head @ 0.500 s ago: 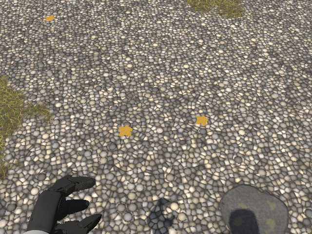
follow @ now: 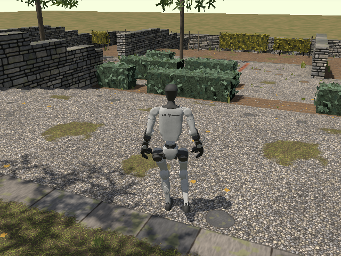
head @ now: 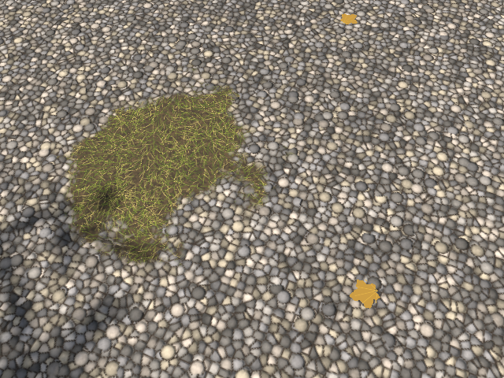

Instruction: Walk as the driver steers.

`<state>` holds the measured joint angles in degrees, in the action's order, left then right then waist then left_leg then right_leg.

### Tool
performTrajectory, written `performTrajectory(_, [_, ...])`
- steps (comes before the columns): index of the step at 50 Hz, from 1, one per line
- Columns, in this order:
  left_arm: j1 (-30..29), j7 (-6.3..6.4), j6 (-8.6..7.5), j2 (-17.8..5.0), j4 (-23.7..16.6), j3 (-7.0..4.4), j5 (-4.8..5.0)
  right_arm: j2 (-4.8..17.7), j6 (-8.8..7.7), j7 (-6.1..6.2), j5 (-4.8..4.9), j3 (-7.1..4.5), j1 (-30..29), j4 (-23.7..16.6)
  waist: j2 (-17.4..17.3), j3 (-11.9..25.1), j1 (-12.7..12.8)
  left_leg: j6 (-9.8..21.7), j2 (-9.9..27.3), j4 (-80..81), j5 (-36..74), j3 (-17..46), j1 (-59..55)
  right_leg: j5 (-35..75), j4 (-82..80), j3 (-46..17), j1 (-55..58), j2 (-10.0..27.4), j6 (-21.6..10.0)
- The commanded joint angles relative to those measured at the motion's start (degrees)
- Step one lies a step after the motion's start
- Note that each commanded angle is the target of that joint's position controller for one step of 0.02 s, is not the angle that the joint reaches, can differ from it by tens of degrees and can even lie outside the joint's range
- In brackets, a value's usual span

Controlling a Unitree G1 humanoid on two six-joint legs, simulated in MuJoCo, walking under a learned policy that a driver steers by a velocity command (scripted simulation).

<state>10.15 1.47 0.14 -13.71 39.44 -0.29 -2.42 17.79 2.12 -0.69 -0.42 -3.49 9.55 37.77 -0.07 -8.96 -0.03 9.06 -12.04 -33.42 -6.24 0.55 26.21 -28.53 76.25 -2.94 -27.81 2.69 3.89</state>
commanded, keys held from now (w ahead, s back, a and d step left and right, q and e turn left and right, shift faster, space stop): q+shift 0.08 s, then e+shift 0.52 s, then w+e+shift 0.18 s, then w+shift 0.08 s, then w+q+shift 0.02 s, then q+shift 0.12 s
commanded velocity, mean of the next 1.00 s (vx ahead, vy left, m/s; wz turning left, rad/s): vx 0.21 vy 0.00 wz -0.26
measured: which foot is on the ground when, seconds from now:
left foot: down 0.00-0.32, up 0.34-0.70, down 0.72-1.00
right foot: up 0.00-0.30, down 0.32-0.72, up 0.74-1.00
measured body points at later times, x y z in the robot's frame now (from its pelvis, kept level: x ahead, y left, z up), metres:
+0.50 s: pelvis +0.08 -0.09 +0.03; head +0.10 -0.11 +0.48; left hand +0.16 +0.20 -0.07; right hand +0.24 -0.36 -0.08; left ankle +0.07 +0.04 -0.65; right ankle +0.11 -0.18 -0.71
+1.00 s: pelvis +0.16 -0.11 +0.03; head +0.18 -0.09 +0.48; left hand +0.45 +0.05 -0.06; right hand +0.06 -0.38 -0.07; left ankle +0.10 +0.03 -0.71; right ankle +0.19 -0.29 -0.66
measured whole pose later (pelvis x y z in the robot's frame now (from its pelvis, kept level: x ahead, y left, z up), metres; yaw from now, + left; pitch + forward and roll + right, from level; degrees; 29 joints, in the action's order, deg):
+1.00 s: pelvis +0.16 -0.11 +0.03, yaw -20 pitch +3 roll -1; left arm 6.5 -4.3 0.7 -18.3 37.7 -3.8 -3.0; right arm 16.8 -4.3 0.0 -1.2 -1.9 25.3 46.7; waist 2.6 2.7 -5.0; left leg 1.2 -0.1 -15.1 -17.7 0.5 0.0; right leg -10.4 48.9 -4.7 -35.0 0.3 1.3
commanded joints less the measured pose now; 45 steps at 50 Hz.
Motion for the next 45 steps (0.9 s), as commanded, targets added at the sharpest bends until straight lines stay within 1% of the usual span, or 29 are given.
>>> performTrajectory(1, [6.8,0.77,1.87,-10.2,-2.6,-2.8,-0.47,8.6,-0.95,0.44,-0.07,-2.8,3.2,-2.8,2.7,14.5,1.4,8.2,17.7,13.1,29.4,24.5,-12.1,1.9,-9.3,-1.4,-0.7,0.8,0.4])
performTrajectory(3, [4.6,0.68,2.07,-8.4,-3.5,-2.36,0.17,9.7,-1.03,0.24,-0.73,-3.41,3.5,-2.3,2.7,16.6,0.9,7.2,16.2,12.0,29.2,24.6,-11.4,4.4,-13.8,-1.7,0.4,-0.2,0.4])
performTrajectory(5, [3.4,0.73,2.27,-7.6,-3.9,-2.19,0.82,9.6,-0.67,0.32,-0.9,-3.59,3.2,-2.1,1.2,17.5,0.8,5.7,16.2,12.4,21.8,24.9,-11.3,8.1,-17.4,-1.8,0.2,-0.6,-0.2])
performTrajectory(8, [1.3,0.76,2.53,-6.6,-3.8,-1.94,1.31,6.4,-0.44,0.36,-1.11,-2.45,4.0,-1.3,-2.6,16.7,-0.9,3.1,15.7,13.4,14.6,22.6,-9.2,12.1,-22.1,-0.1,3.4,-0.4,-1.6])
performTrajectory(12, [0.4,-0.04,2.5,-5.5,-3.3,-1.51,1.97,2.8,-0.16,0.15,-1.85,-0.47,4.6,0.3,-5.9,14.5,-2.2,2.3,16.8,14.8,4.7,22.1,-8.5,9.5,-32.1,1.9,10.4,-1.1,-3.7])
performTrajectory(13, [1.0,-0.34,2.43,-5.0,-2.7,-1.34,2.21,2.5,-0.09,0.35,-1.88,-0.02,4.4,0.8,-6.0,13.8,-1.9,1.9,17.3,14.7,1.9,21.8,-8.2,9.6,-37.1,2.2,13.3,-1.6,-4.4])
performTrajectory(14, [2.1,-0.59,2.3,-4.9,-2.1,-1.4,2.26,3.6,0.05,0.76,-1.72,-0.04,4.0,1.2,-6.0,12.6,-0.9,1.1,17.4,13.5,0.2,21.0,-7.3,11.2,-43.4,2.8,16.6,-2.9,-5.2])
performTrajectory(15, [1.6,-0.59,1.98,-5.9,-2.3,-1.71,1.85,4.5,0.01,1.38,-1.43,-0.09,4.8,1.7,-5.0,11.0,-0.7,-0.5,16.9,11.3,-0.4,20.4,-6.9,12.4,-49.8,1.6,18.3,-3.6,-6.1])
performTrajectory(16, [0.6,-0.52,1.41,-8.1,-3.1,-2.02,1.16,4.6,-0.16,1.93,-1.41,-0.13,6.1,1.9,-1.0,9.8,-1.5,-2.9,15.1,6.9,-2.1,18.5,-7.3,14.9,-55.0,-5.6,17.6,0.3,-7.3])
performTrajectory(17, [-1.1,-0.65,0.99,-14.3,-4.4,-3.31,0.89,3.9,-0.37,2.15,-0.95,-0.08,8.4,0.6,9.4,9.8,-4.5,-5.8,8.1,-1.0,-9.5,9.8,-4.1,27.9,-57.7,-19.9,17.8,10.7,-11.4])
performTrajectory(18, [2.1,-1.24,1.13,-15.5,-2.8,-4.43,1.33,5.7,-0.27,2.49,-1.15,-0.5,4.1,0.0,12.2,7.7,-1.2,-7.5,4.7,-5.4,-17.8,3.0,-2.3,35.0,-59.5,-27.3,14.0,15.8,-17.6])
performTrajectory(19, [5.7,-1.78,1.11,-15.0,-2.1,-4.83,1.56,6.7,-0.35,2.51,-1.31,-0.86,1.3,-1.2,10.4,7.3,0.7,-8.4,5.1,-13.6,-22.6,3.4,0.5,35.9,-60.4,-29.6,15.2,15.5,-19.4])
performTrajectory(20, [6.2,-1.91,1.28,-14.5,-1.5,-5.13,1.92,6.1,-0.34,2.25,-1.16,-0.88,0.3,-1.3,7.2,7.4,0.5,-9.2,5.6,-18.9,-22.3,4.3,2.4,34.4,-59.5,-27.5,16.0,12.8,-18.8])
performTrajectory(21, [5.0,-1.78,1.6,-14.1,-1.6,-5.42,2.04,5.2,-0.14,1.95,-0.93,-0.71,0.5,-1.2,5.8,7.5,-0.5,-9.9,6.5,-21.2,-20.4,5.0,3.1,33.1,-58.5,-24.4,16.3,9.5,-16.8])
performTrajectory(23, [3.3,-1.79,2.13,-13.5,-2.3,-5.97,2.23,3.9,0.09,1.61,-0.91,-0.29,0.9,-1.2,6.5,9.5,-1.1,-11.0,6.9,-22.4,-18.4,4.5,3.9,33.3,-57.1,-21.7,18.1,5.0,-14.7])
performTrajectory(26, [5.8,-2.12,2.5,-12.9,-2.2,-6.67,2.43,3.0,0.05,1.84,-0.59,0.27,-2.0,-2.2,7.2,12.0,0.9,-11.9,6.7,-18.5,-18.2,4.0,5.1,32.3,-56.4,-23.5,22.3,3.0,-14.2])
performTrajectory(30, [8.0,-1.78,2.89,-14.2,-1.8,-7.92,2.16,3.7,-0.78,2.25,-0.01,0.66,-4.7,-3.0,8.7,13.8,2.9,-11.2,6.1,-11.0,-18.4,5.5,3.8,28.9,-55.9,-29.1,25.5,2.8,-14.3])
performTrajectory(31, [8.5,-1.92,2.96,-14.6,-1.8,-8.24,2.16,4.2,-1.19,2.08,-0.31,0.74,-3.8,-2.8,8.1,16.3,2.9,-10.8,5.9,-8.8,-19.5,5.4,0.5,15.6,-57.5,-30.5,24.4,2.0,-14.4])
performTrajectory(32, [7.4,-2.28,3.11,-14.7,-2.1,-8.4,1.83,4.5,-1.55,1.89,-0.53,0.76,-3.2,-2.8,8.7,16.1,2.4,-10.2,5.5,-6.1,-21.0,5.2,-3.5,0.8,-59.6,-32.1,20.5,1.1,-14.4])
performTrajectory(33, [4.9,-2.77,3.25,-14.9,-2.8,-8.49,1.44,4.6,-1.84,1.86,-0.45,0.75,-1.7,-2.5,10.2,14.7,0.9,-9.5,4.7,-2.5,-22.3,4.7,-9.2,-7.7,-61.4,-33.2,14.4,0.2,-13.8])
performTrajectory(34, [0.4,-3.12,3.35,-14.3,-4.0,-8.37,1.31,4.4,-2.11,2.14,0.05,0.69,1.9,-1.4,10.8,12.6,-2.3,-8.4,4.4,3.7,-21.0,4.2,-18.7,-9.6,-62.0,-32.2,5.3,-1.9,-11.6])
performTrajectory(35, [-5.0,-3.06,3.3,-12.9,-5.6,-8.06,1.32,5.2,-2.5,2.93,0.11,0.29,8.3,0.4,10.0,9.6,-7.2,-7.3,5.3,15.1,-14.5,2.6,-30.8,-8.5,-60.7,-27.6,-5.3,-6.5,-6.8])
performTrajectory(36, [-3.8,-2.44,2.79,-9.9,-5.4,-7.55,1.89,10.2,-3.09,4.06,-0.08,-1.09,12.2,1.9,0.2,9.8,-7.9,-6.4,13.6,21.1,-17.6,8.1,-41.9,-9.8,-48.1,-18.5,-15.8,-12.4,-2.1])
performTrajectory(37, [-0.2,-2.01,2.11,-4.7,-7.0,-5.89,2.62,15.8,-3.51,4.18,-0.88,-2.02,7.5,-0.5,-15.0,13.1,-4.8,-2.4,34.5,25.8,-36.1,33.8,-39.8,-5.4,-27.0,-8.8,-21.1,-15.1,-3.1])
performTrajectory(38, [-3.3,-2.28,1.48,-11.1,-6.9,-6.67,0.91,14.2,-3.64,4.03,-2.04,-1.81,1.5,-1.5,-5.5,8.0,-2.7,-0.2,35.3,26.2,-38.0,35.2,-28.9,5.7,-20.5,-7.8,-22.8,-7.7,-3.0])
performTrajectory(39, [-4.0,-3.38,1.22,-12.4,-7.0,-7.16,1.01,10.2,-4.07,3.69,-1.98,-0.7,0.0,-1.7,-3.7,7.3,-1.1,-0.6,32.4,25.1,-35.8,30.3,-25.4,10.2,-17.4,-7.4,-20.4,-5.7,-3.4])
performTrajectory(40, [-2.3,-4.35,1.09,-11.6,-6.1,-6.87,0.73,8.0,-4.73,3.07,-1.71,-0.01,0.1,-1.2,-3.8,7.3,-0.3,-1.6,28.8,25.0,-32.0,25.1,-24.5,13.1,-14.6,-6.6,-19.4,-5.6,-3.3])
performTrajectory(42, [1.0,-5.75,1.12,-9.9,-4.6,-6.14,0.08,7.5,-6.01,2.35,-1.6,0.24,3.4,0.0,-6.5,6.8,-0.3,-2.1,24.9,26.0,-28.8,18.2,-22.8,16.3,-10.3,-4.4,-18.9,-5.0,-3.2])
performTrajectory(45, [-2.7,-5.78,0.41,-8.5,-5.3,-5.07,-0.37,6.9,-7.63,0.97,-1.6,0.04,11.8,3.7,-5.3,3.0,-2.8,-0.1,24.2,27.8,-25.6,16.4,-22.8,18.9,-14.3,-6.5,-20.9,-5.7,-3.7])
Keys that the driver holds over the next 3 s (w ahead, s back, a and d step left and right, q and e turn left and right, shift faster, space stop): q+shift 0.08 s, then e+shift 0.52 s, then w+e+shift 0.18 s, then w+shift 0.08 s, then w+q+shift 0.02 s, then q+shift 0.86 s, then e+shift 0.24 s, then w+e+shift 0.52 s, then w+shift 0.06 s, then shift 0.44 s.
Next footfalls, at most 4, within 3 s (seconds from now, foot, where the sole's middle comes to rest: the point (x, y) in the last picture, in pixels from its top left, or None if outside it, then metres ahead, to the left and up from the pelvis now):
0.32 right None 0.15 -0.17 -0.75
0.72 left None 0.13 0.02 -0.75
1.10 right None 0.29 -0.30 -0.75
1.54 left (301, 374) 0.39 -0.08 -0.75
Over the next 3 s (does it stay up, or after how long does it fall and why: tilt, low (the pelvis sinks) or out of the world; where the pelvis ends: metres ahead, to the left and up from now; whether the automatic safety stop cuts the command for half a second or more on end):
stays up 0.79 -0.20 0.03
